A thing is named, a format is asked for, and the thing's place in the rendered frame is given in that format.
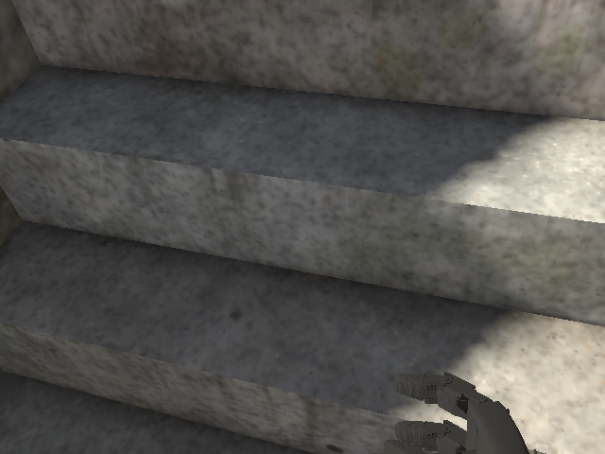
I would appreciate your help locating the robot right hand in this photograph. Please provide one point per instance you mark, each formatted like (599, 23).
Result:
(490, 428)

